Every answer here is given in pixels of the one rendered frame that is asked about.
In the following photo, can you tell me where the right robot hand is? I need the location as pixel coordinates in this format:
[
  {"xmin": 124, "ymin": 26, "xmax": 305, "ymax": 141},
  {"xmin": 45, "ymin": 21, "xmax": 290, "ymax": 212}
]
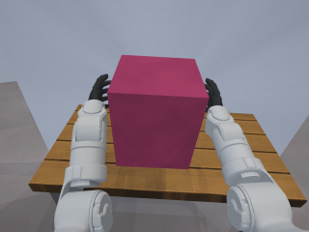
[{"xmin": 204, "ymin": 78, "xmax": 223, "ymax": 113}]

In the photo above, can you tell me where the left robot forearm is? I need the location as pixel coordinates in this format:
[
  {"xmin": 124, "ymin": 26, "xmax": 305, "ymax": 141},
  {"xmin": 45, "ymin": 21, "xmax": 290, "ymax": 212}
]
[{"xmin": 54, "ymin": 100, "xmax": 107, "ymax": 229}]

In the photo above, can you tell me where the table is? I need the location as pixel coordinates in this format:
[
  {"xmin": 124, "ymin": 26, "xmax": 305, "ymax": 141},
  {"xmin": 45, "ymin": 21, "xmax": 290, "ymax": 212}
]
[{"xmin": 28, "ymin": 104, "xmax": 307, "ymax": 232}]

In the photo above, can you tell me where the robot left upper arm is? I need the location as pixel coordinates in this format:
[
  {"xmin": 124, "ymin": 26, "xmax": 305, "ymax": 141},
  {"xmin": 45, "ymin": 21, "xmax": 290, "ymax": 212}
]
[{"xmin": 54, "ymin": 189, "xmax": 113, "ymax": 232}]

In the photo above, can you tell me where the carton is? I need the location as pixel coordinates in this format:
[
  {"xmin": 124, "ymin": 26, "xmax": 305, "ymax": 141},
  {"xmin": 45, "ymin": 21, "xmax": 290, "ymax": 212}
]
[{"xmin": 107, "ymin": 54, "xmax": 210, "ymax": 169}]

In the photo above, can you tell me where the left robot hand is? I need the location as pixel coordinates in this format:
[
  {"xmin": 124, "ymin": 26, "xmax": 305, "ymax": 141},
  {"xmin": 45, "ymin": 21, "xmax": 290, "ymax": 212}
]
[{"xmin": 88, "ymin": 73, "xmax": 112, "ymax": 108}]

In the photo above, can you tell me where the right robot forearm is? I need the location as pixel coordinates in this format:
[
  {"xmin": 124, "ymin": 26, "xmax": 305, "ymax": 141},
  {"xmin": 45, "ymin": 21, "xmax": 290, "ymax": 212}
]
[{"xmin": 205, "ymin": 105, "xmax": 293, "ymax": 219}]

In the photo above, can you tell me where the robot right upper arm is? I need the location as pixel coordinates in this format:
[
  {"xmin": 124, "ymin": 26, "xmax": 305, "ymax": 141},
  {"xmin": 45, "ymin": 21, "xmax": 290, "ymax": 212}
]
[{"xmin": 226, "ymin": 182, "xmax": 309, "ymax": 232}]

